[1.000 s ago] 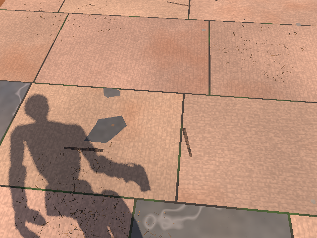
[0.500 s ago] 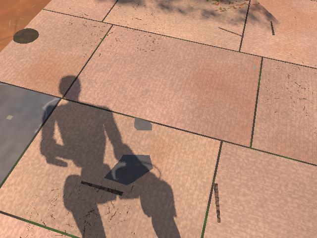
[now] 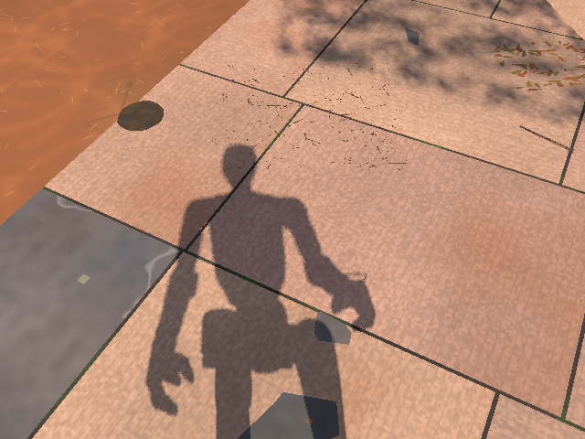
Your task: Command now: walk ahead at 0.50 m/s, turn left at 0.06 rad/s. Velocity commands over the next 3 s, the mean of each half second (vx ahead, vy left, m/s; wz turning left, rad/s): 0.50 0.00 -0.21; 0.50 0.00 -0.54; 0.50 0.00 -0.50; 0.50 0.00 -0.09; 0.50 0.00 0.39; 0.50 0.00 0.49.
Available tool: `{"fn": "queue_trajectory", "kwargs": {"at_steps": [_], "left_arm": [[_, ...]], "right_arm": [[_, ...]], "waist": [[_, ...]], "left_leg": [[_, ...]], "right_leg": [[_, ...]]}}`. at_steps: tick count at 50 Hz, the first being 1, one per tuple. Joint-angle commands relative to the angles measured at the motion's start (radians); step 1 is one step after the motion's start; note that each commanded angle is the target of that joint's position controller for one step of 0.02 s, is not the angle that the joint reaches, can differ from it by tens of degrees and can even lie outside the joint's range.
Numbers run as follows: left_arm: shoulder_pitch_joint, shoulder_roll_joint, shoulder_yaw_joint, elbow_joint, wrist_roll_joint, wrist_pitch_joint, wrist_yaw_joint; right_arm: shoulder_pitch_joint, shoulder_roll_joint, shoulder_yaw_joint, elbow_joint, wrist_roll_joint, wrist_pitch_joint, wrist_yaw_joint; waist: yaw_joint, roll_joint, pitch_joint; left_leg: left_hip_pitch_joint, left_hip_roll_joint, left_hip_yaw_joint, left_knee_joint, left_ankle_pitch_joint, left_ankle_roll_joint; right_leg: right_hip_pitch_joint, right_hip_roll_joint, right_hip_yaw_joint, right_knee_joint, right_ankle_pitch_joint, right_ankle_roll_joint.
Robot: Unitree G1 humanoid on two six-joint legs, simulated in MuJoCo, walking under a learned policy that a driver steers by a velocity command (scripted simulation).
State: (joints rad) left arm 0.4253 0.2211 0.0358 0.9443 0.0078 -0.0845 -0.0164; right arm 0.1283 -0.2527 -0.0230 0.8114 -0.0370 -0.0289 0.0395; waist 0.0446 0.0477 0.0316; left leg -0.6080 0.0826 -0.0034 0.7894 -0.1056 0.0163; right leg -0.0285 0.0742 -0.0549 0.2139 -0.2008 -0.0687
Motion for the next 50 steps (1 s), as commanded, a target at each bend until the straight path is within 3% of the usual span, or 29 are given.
{"fn": "queue_trajectory", "kwargs": {"at_steps": [1, 4, 6, 7, 8, 9, 10, 11, 12, 13, 15, 20, 26, 30, 33, 35, 36, 37, 38, 39, 40, 41, 43, 44, 47, 50], "left_arm": [[0.025, 0.150, 0.030, -0.030, 0.000, -0.013, 0.004], [0.047, 0.159, 0.031, -0.008, 0.006, -0.007, 0.010], [0.032, 0.170, 0.033, -0.001, 0.009, 0.000, 0.016], [0.029, 0.170, 0.033, 0.004, 0.007, 0.003, 0.018], [0.025, 0.160, 0.028, 0.006, 0.004, 0.007, 0.017], [0.008, 0.124, 0.015, -0.030, -0.004, 0.004, 0.015], [0.124, 0.019, -0.006, -0.051, -0.030, 0.007, 0.015], [0.065, 0.149, 0.028, -0.028, 0.000, 0.021, 0.026], [0.004, 0.142, 0.034, -0.041, -0.001, 0.020, 0.019], [-0.021, 0.112, 0.028, -0.040, -0.004, 0.020, 0.013], [-0.013, 0.092, 0.030, -0.026, 0.017, 0.045, 0.000], [-0.118, 0.062, 0.033, -0.063, 0.021, 0.078, -0.024], [-0.321, 0.036, 0.016, -0.138, 0.021, 0.074, -0.039], [-0.426, 0.036, 0.005, -0.187, 0.026, 0.072, -0.047], [-0.382, 0.057, 0.014, -0.187, 0.029, 0.072, -0.041], [-0.241, 0.090, 0.034, -0.150, 0.030, 0.067, -0.031], [-0.103, 0.120, 0.053, -0.107, 0.036, 0.058, -0.021], [0.020, 0.214, 0.086, -0.080, 0.047, 0.055, -0.005], [-0.047, 0.307, 0.109, -0.108, 0.025, 0.069, 0.000], [-0.038, 0.291, 0.105, -0.110, 0.003, 0.080, 0.003], [-0.089, 0.246, 0.093, -0.104, 0.000, 0.079, 0.011], [-0.128, 0.191, 0.079, -0.100, 0.000, 0.072, 0.014], [-0.183, 0.150, 0.064, -0.109, -0.006, 0.052, 0.020], [-0.175, 0.149, 0.061, -0.109, -0.010, 0.040, 0.018], [-0.121, 0.189, 0.069, -0.099, -0.010, 0.024, 0.014], [-0.055, 0.192, 0.070, -0.093, -0.008, 0.027, 0.012]], "right_arm": [[-0.120, -0.034, 0.005, -0.085, 0.007, -0.015, 0.001], [-0.156, -0.054, 0.001, -0.099, 0.009, -0.019, -0.006], [-0.117, -0.068, -0.007, -0.090, 0.005, -0.026, -0.013], [-0.038, -0.079, -0.015, -0.064, 0.000, -0.033, -0.019], [0.116, -0.104, -0.030, -0.011, -0.010, -0.046, -0.029], [0.298, -0.179, -0.051, 0.021, -0.033, -0.056, -0.043], [0.329, -0.270, -0.075, 0.026, -0.033, -0.047, -0.046], [0.278, -0.205, -0.065, 0.017, 0.003, -0.036, -0.042], [0.185, -0.142, -0.047, 0.007, 0.009, -0.038, -0.040], [0.137, -0.095, -0.036, 0.006, 0.009, -0.046, -0.036], [0.116, -0.057, -0.026, 0.021, 0.014, -0.061, -0.044], [0.187, -0.077, -0.036, 0.060, 0.026, -0.090, -0.050], [0.255, -0.070, -0.032, 0.102, 0.021, -0.084, -0.057], [0.324, -0.089, -0.037, 0.137, 0.018, -0.072, -0.068], [0.312, -0.123, -0.044, 0.143, 0.014, -0.057, -0.079], [0.295, -0.155, -0.054, 0.137, 0.011, -0.039, -0.080], [0.281, -0.162, -0.057, 0.127, 0.015, -0.031, -0.075], [0.277, -0.128, -0.049, 0.095, 0.016, -0.034, -0.070], [0.266, -0.054, -0.041, 0.016, 0.028, -0.045, -0.047], [0.145, -0.122, -0.049, -0.012, 0.015, -0.060, -0.042], [0.113, -0.101, -0.042, -0.027, 0.029, -0.074, -0.037], [0.141, -0.099, -0.042, -0.011, 0.031, -0.080, -0.041], [0.173, -0.084, -0.039, -0.003, -0.004, -0.046, -0.041], [0.179, -0.079, -0.040, -0.005, -0.012, -0.028, -0.037], [0.112, -0.064, -0.036, -0.040, -0.012, -0.002, -0.029], [-0.024, -0.069, -0.033, -0.089, -0.007, 0.000, -0.026]], "waist": [[0.005, -0.126, 0.035], [0.005, -0.129, 0.043], [-0.024, -0.129, 0.027], [-0.060, -0.118, -0.010], [-0.126, -0.077, -0.093], [-0.194, 0.017, -0.221], [-0.140, 0.239, -0.322], [-0.140, 0.064, -0.242], [-0.102, 0.029, -0.110], [-0.080, 0.016, -0.048], [-0.040, 0.045, -0.007], [-0.027, 0.017, 0.016], [-0.060, 0.013, 0.066], [-0.089, 0.013, 0.080], [-0.050, 0.045, 0.034], [0.013, 0.059, -0.053], [0.078, 0.026, -0.126], [0.125, -0.080, -0.215], [0.045, -0.308, -0.267], [0.081, -0.105, -0.218], [0.046, -0.066, -0.108], [-0.009, 0.003, -0.024], [-0.069, -0.009, -0.012], [-0.076, -0.022, -0.023], [-0.067, -0.052, -0.012], [-0.018, -0.084, 0.014]], "left_leg": [[0.052, -0.027, 0.061, -0.135, 0.072, -0.001], [0.077, -0.039, 0.061, -0.198, 0.029, 0.029], [0.153, -0.066, 0.068, -0.244, -0.042, 0.059], [0.269, -0.092, 0.072, -0.289, -0.056, 0.075], [0.474, -0.098, 0.064, -0.346, -0.034, 0.101], [0.731, 0.107, -0.150, -0.369, -0.130, 0.152], [0.936, 0.375, -0.578, -0.476, -0.210, 0.258], [0.827, 0.344, -0.594, -0.515, -0.275, 0.242], [0.697, 0.296, -0.436, -0.543, -0.248, 0.212], [0.596, 0.250, -0.322, -0.586, -0.159, 0.183], [0.496, 0.180, -0.166, -0.630, -0.047, 0.130], [0.511, 0.162, 0.003, -0.667, 0.126, 0.120], [0.555, 0.134, 0.151, -0.657, 0.267, 0.102], [0.667, 0.169, 0.208, -0.607, 0.422, 0.095], [0.737, 0.185, 0.256, -0.453, 0.804, 0.085], [0.733, 0.193, 0.266, -0.204, 0.933, 0.091], [0.644, 0.180, 0.277, 0.016, 0.802, 0.075], [0.416, 0.139, 0.277, 0.326, 0.399, 0.044], [-0.034, -0.118, 0.173, 0.692, -0.427, -0.020], [-0.148, -0.068, -0.019, 0.700, -0.360, -0.009], [-0.161, -0.020, -0.030, 0.633, -0.266, -0.002], [-0.099, 0.014, -0.026, 0.523, -0.222, -0.004], [0.022, 0.040, -0.033, 0.409, -0.209, -0.030], [0.046, 0.038, -0.027, 0.379, -0.209, -0.042], [0.015, 0.034, 0.002, 0.265, -0.138, -0.071], [-0.055, 0.026, 0.007, 0.115, -0.023, -0.084]], "right_leg": [[-0.049, -0.243, 0.117, -0.075, 0.356, -0.113], [0.024, -0.288, 0.131, -0.033, 0.421, -0.107], [0.061, -0.302, 0.125, 0.046, 0.557, -0.093], [0.055, -0.288, 0.119, 0.151, 0.664, -0.081], [-0.007, -0.242, 0.088, 0.331, 0.662, -0.062], [-0.194, -0.189, 0.054, 0.608, 0.384, -0.041], [-0.521, -0.020, -0.009, 0.928, -0.303, -0.007], [-0.589, -0.062, 0.103, 1.008, -0.300, -0.022], [-0.597, -0.104, 0.124, 0.994, -0.206, -0.027], [-0.567, -0.136, 0.119, 0.953, -0.143, -0.023], [-0.507, -0.162, 0.109, 0.908, -0.092, -0.004], [-0.609, -0.177, 0.086, 0.883, 0.042, 0.025], [-0.644, -0.159, 0.011, 0.611, 0.208, 0.031], [-0.617, -0.130, -0.066, 0.467, 0.170, -0.014], [-0.504, -0.056, -0.117, 0.429, 0.035, -0.075], [-0.338, 0.009, -0.125, 0.395, -0.066, -0.127], [-0.148, 0.028, -0.097, 0.305, -0.040, -0.161], [0.090, -0.153, 0.155, 0.253, -0.135, -0.220], [0.336, -0.406, 0.740, 0.118, -0.104, -0.384], [0.296, -0.405, 0.715, 0.058, -0.033, -0.371], [0.182, -0.390, 0.583, 0.046, 0.038, -0.340], [0.042, -0.343, 0.488, 0.029, 0.170, -0.290], [-0.087, -0.249, 0.355, 0.015, 0.302, -0.241], [-0.108, -0.229, 0.334, 0.012, 0.348, -0.239], [-0.141, -0.188, 0.301, -0.007, 0.371, -0.226], [-0.107, -0.170, 0.316, -0.011, 0.347, -0.193]]}}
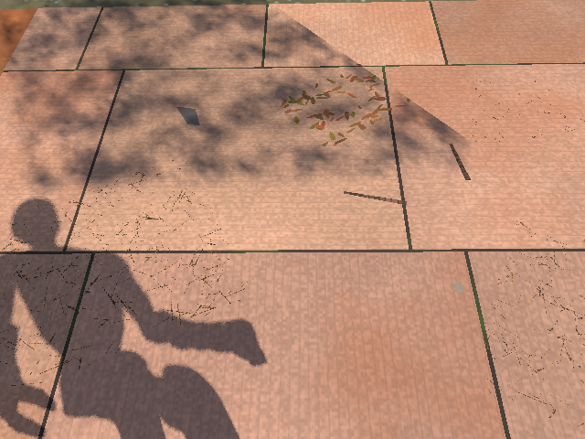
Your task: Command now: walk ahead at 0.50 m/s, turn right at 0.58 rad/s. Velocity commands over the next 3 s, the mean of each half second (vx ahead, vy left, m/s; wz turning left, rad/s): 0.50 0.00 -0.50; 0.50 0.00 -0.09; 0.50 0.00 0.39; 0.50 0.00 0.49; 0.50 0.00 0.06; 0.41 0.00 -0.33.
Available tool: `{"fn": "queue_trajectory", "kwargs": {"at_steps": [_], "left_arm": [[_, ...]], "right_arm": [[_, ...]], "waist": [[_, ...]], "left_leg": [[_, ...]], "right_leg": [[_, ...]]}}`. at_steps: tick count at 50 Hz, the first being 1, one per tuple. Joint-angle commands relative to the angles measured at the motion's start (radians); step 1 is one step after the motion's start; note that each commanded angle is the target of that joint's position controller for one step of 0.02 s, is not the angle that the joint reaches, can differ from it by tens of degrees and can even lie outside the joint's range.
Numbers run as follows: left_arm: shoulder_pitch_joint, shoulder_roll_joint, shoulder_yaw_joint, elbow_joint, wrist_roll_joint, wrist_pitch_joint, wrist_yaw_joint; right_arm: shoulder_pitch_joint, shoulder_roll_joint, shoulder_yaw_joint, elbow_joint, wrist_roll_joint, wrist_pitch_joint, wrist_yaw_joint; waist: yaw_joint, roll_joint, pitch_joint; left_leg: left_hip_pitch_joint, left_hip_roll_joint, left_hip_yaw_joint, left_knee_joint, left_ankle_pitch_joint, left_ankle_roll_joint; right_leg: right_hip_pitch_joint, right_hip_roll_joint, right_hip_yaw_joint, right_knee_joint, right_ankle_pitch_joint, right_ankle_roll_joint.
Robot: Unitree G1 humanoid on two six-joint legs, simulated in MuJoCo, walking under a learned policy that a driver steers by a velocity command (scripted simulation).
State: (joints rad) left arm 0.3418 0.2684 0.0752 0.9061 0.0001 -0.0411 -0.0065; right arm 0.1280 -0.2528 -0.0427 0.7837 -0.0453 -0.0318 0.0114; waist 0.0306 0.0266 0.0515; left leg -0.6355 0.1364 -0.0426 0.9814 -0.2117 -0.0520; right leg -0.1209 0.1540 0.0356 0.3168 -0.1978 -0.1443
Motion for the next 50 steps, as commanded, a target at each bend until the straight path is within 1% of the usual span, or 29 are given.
{"fn": "queue_trajectory", "kwargs": {"at_steps": [1, 6, 8, 10, 11, 12, 13, 14, 15, 16, 17, 19, 21, 23, 26, 29, 31, 34, 36, 37, 38, 39, 40, 41, 42, 43, 44, 47, 50], "left_arm": [[0.048, 0.145, 0.030, -0.054, 0.000, -0.015, 0.002], [0.126, 0.157, 0.032, -0.051, 0.010, -0.010, 0.012], [0.125, 0.169, 0.034, -0.058, 0.016, -0.009, 0.019], [0.068, 0.190, 0.039, -0.077, 0.019, -0.011, 0.024], [0.038, 0.201, 0.041, -0.087, 0.020, -0.016, 0.020], [0.019, 0.198, 0.039, -0.090, 0.012, -0.023, 0.011], [0.028, 0.129, 0.019, -0.118, 0.000, -0.032, 0.001], [0.151, 0.037, 0.001, -0.148, -0.028, -0.028, 0.003], [0.142, 0.124, 0.007, -0.118, 0.013, -0.014, 0.011], [0.080, 0.133, 0.012, -0.112, 0.023, -0.009, 0.004], [0.039, 0.114, 0.007, -0.116, 0.025, -0.008, -0.005], [0.031, 0.087, 0.000, -0.117, 0.039, 0.007, -0.021], [0.027, 0.074, -0.005, -0.119, 0.041, 0.018, -0.029], [-0.028, 0.069, -0.010, -0.138, 0.042, 0.021, -0.034], [-0.155, 0.055, -0.025, -0.179, 0.043, 0.016, -0.044], [-0.268, 0.027, -0.047, -0.210, 0.039, 0.008, -0.054], [-0.315, 0.033, -0.051, -0.222, 0.036, 0.005, -0.052], [-0.325, 0.055, -0.047, -0.231, 0.036, -0.002, -0.039], [-0.193, 0.067, -0.036, -0.186, 0.047, -0.015, -0.028], [-0.037, 0.104, -0.019, -0.129, 0.060, -0.026, -0.017], [0.124, 0.199, 0.006, -0.110, 0.080, -0.031, -0.002], [0.145, 0.271, 0.026, -0.098, 0.049, -0.018, 0.004], [0.077, 0.210, 0.015, -0.100, 0.019, -0.012, 0.004], [0.000, 0.146, -0.003, -0.109, 0.017, -0.017, 0.001], [-0.049, 0.102, -0.014, -0.111, 0.020, -0.023, -0.002], [-0.069, 0.080, -0.020, -0.107, 0.016, -0.030, -0.001], [-0.076, 0.065, -0.025, -0.099, 0.016, -0.036, 0.001], [-0.023, 0.085, -0.017, -0.060, 0.006, -0.055, 0.002], [0.021, 0.086, -0.014, -0.032, 0.013, -0.058, 0.005]], "right_arm": [[-0.059, -0.069, -0.011, -0.074, 0.003, 0.002, 0.004], [-0.202, -0.074, 0.002, -0.132, 0.013, -0.012, 0.012], [-0.218, -0.087, 0.003, -0.150, 0.018, -0.020, 0.012], [-0.128, -0.114, -0.004, -0.134, 0.021, -0.030, 0.007], [-0.029, -0.139, -0.015, -0.104, 0.022, -0.036, -0.002], [0.110, -0.166, -0.027, -0.068, 0.018, -0.048, -0.014], [0.266, -0.236, -0.044, -0.060, -0.005, -0.056, -0.032], [0.262, -0.322, -0.062, -0.068, -0.020, -0.044, -0.035], [0.204, -0.246, -0.055, -0.071, -0.002, -0.031, -0.028], [0.139, -0.156, -0.033, -0.080, 0.008, -0.030, -0.024], [0.104, -0.108, -0.020, -0.072, 0.009, -0.033, -0.018], [0.118, -0.088, -0.011, -0.040, 0.012, -0.046, -0.016], [0.159, -0.096, -0.014, -0.010, 0.022, -0.069, -0.005], [0.180, -0.110, -0.019, 0.010, 0.028, -0.081, 0.001], [0.204, -0.112, -0.021, 0.035, 0.030, -0.078, 0.003], [0.234, -0.122, -0.023, 0.060, 0.034, -0.072, 0.006], [0.276, -0.141, -0.028, 0.081, 0.034, -0.068, 0.007], [0.305, -0.164, -0.035, 0.106, 0.031, -0.055, 0.004], [0.300, -0.164, -0.033, 0.118, 0.036, -0.043, 0.001], [0.309, -0.135, -0.023, 0.117, 0.037, -0.041, 0.000], [0.307, -0.068, -0.001, 0.063, 0.049, -0.044, 0.003], [0.361, -0.054, -0.004, 0.049, 0.045, -0.042, 0.001], [0.285, -0.131, -0.026, 0.057, 0.025, -0.030, -0.006], [0.242, -0.112, -0.023, 0.047, 0.030, -0.035, 0.002], [0.232, -0.092, -0.019, 0.053, 0.034, -0.036, 0.006], [0.241, -0.086, -0.019, 0.063, 0.023, -0.026, 0.009], [0.262, -0.073, -0.016, 0.077, 0.014, -0.013, 0.015], [0.212, -0.058, -0.017, 0.065, 0.008, 0.003, 0.028], [0.105, -0.052, -0.015, 0.038, 0.016, 0.009, 0.031]], "waist": [[0.011, -0.072, -0.007], [0.068, -0.090, -0.010], [0.063, -0.102, -0.009], [0.005, -0.115, -0.023], [-0.039, -0.112, -0.064], [-0.113, -0.060, -0.137], [-0.167, 0.038, -0.282], [-0.088, 0.282, -0.384], [-0.064, 0.155, -0.297], [-0.055, 0.044, -0.155], [-0.045, 0.004, -0.084], [-0.025, 0.079, -0.046], [-0.017, 0.088, -0.056], [-0.016, 0.081, -0.043], [-0.033, 0.068, -0.010], [-0.056, 0.072, 0.000], [-0.072, 0.075, 0.000], [-0.066, 0.076, 0.003], [0.003, 0.042, -0.054], [0.058, -0.006, -0.151], [0.114, -0.164, -0.292], [0.080, -0.311, -0.330], [0.064, -0.161, -0.203], [0.030, -0.126, -0.103], [-0.001, -0.105, -0.065], [-0.027, -0.116, -0.041], [-0.047, -0.122, -0.042], [-0.057, -0.096, -0.030], [-0.032, -0.082, 0.011]], "left_leg": [[-0.038, -0.035, 0.045, -0.122, 0.117, -0.015], [-0.048, -0.086, 0.041, -0.297, 0.178, 0.003], [-0.001, -0.104, 0.029, -0.361, 0.155, 0.021], [0.170, -0.129, 0.022, -0.440, 0.097, 0.048], [0.318, -0.160, 0.034, -0.461, 0.056, 0.066], [0.514, -0.145, 0.027, -0.528, 0.081, 0.091], [0.749, 0.061, -0.176, -0.563, -0.118, 0.139], [0.956, 0.326, -0.643, -0.674, -0.189, 0.252], [0.845, 0.300, -0.726, -0.711, -0.325, 0.268], [0.697, 0.249, -0.562, -0.730, -0.320, 0.251], [0.598, 0.191, -0.418, -0.748, -0.193, 0.233], [0.503, 0.112, -0.240, -0.777, 0.003, 0.205], [0.495, 0.101, -0.173, -0.785, 0.162, 0.219], [0.507, 0.106, -0.125, -0.814, 0.202, 0.237], [0.511, 0.087, -0.052, -0.855, 0.189, 0.240], [0.486, 0.057, 0.020, -0.856, 0.237, 0.224], [0.510, 0.070, 0.024, -0.835, 0.279, 0.216], [0.578, 0.110, 0.011, -0.775, 0.366, 0.207], [0.584, 0.081, 0.058, -0.585, 0.559, 0.182], [0.508, 0.032, 0.099, -0.391, 0.530, 0.161], [0.272, -0.042, 0.156, -0.064, 0.197, 0.121], [0.026, -0.181, 0.114, 0.171, -0.339, 0.108], [-0.054, -0.116, 0.019, 0.237, -0.286, 0.122], [-0.055, -0.081, 0.012, 0.210, -0.196, 0.127], [-0.008, -0.053, 0.015, 0.154, -0.138, 0.124], [0.037, -0.039, 0.022, 0.116, -0.112, 0.112], [0.077, -0.034, 0.026, 0.100, -0.089, 0.100], [0.047, -0.031, 0.046, 0.065, -0.019, 0.075], [-0.043, -0.032, 0.026, -0.010, 0.077, 0.062]], "right_leg": [[0.007, -0.246, 0.232, -0.106, 0.345, -0.107], [0.125, -0.262, 0.280, -0.041, 0.425, -0.092], [0.147, -0.279, 0.311, -0.005, 0.463, -0.078], [0.099, -0.281, 0.326, 0.050, 0.520, -0.040], [0.061, -0.261, 0.323, 0.135, 0.610, -0.018], [0.007, -0.201, 0.279, 0.315, 0.609, 0.007], [-0.116, -0.135, 0.213, 0.586, 0.366, 0.030], [-0.420, 0.023, 0.100, 0.849, -0.357, 0.063], [-0.509, -0.069, 0.103, 0.944, -0.318, 0.051], [-0.503, -0.111, 0.095, 0.936, -0.214, 0.054], [-0.480, -0.139, 0.083, 0.890, -0.155, 0.061], [-0.424, -0.165, 0.073, 0.828, -0.129, 0.077], [-0.414, -0.156, 0.070, 0.802, -0.116, 0.085], [-0.466, -0.163, 0.069, 0.754, -0.074, 0.097], [-0.512, -0.191, 0.033, 0.598, 0.023, 0.120], [-0.428, -0.207, -0.051, 0.405, 0.108, 0.127], [-0.382, -0.200, -0.084, 0.332, 0.103, 0.118], [-0.333, -0.183, -0.102, 0.261, 0.038, 0.083], [-0.144, -0.137, -0.122, 0.155, 0.030, 0.049], [0.070, -0.156, -0.086, 0.138, 0.017, 0.021], [0.335, -0.428, 0.242, 0.089, -0.124, -0.053], [0.411, -0.592, 0.618, -0.048, -0.121, -0.143], [0.322, -0.537, 0.524, -0.042, -0.130, -0.129], [0.204, -0.488, 0.393, -0.059, -0.058, -0.106], [0.115, -0.435, 0.297, -0.094, 0.017, -0.073], [0.053, -0.398, 0.231, -0.119, 0.078, -0.051], [0.017, -0.372, 0.182, -0.140, 0.125, -0.042], [0.014, -0.359, 0.121, -0.179, 0.236, -0.065], [0.043, -0.360, 0.047, -0.215, 0.241, -0.060]]}}
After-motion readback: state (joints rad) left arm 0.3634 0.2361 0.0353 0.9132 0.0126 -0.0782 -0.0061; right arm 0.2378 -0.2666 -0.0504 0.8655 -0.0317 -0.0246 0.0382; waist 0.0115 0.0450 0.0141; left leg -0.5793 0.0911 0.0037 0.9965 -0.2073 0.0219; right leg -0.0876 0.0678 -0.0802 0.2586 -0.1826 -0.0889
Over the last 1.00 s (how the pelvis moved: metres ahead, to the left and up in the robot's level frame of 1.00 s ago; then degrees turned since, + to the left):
0.51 -0.05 0.00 -27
